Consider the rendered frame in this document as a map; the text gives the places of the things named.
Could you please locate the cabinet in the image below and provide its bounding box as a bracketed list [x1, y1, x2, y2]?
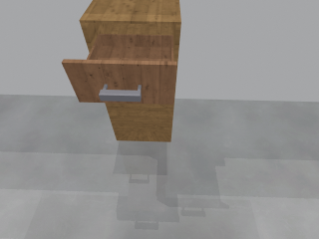
[79, 0, 181, 142]

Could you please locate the drawer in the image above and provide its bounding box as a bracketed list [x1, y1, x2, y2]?
[62, 34, 177, 105]

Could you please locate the handle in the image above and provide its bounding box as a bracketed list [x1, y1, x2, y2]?
[99, 84, 142, 102]

